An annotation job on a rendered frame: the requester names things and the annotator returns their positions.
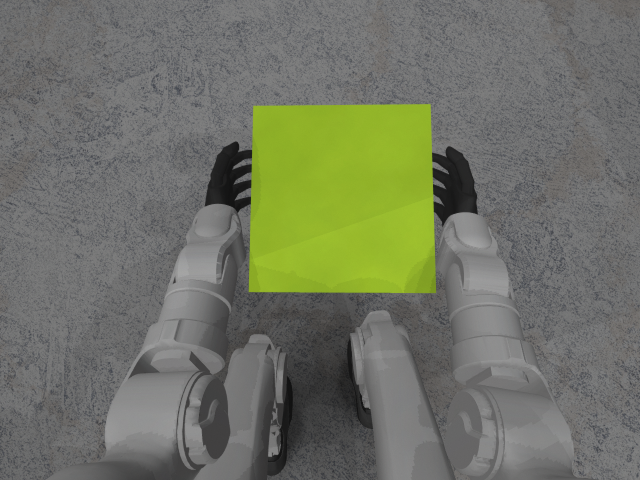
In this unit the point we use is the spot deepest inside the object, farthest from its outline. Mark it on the right robot upper arm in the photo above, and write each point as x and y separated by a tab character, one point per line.
500	434

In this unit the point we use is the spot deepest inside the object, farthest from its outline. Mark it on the left robot thigh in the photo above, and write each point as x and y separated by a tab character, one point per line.
256	383

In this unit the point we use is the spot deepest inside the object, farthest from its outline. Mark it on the right robot forearm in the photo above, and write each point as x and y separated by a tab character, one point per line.
488	342

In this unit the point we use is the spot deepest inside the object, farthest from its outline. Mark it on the robot right shin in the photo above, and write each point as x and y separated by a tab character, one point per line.
377	316

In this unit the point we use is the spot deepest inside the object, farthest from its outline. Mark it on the left robot upper arm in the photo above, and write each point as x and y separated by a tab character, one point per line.
161	426

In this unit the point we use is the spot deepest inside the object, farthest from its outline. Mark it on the left robot forearm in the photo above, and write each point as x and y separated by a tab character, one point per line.
191	330

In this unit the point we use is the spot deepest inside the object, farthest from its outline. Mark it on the right robot hand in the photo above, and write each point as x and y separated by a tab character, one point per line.
459	195

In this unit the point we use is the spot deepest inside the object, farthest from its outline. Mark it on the left robot hand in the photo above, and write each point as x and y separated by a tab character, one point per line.
220	188

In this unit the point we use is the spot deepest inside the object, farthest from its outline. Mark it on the carton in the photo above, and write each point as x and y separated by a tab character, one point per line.
342	199

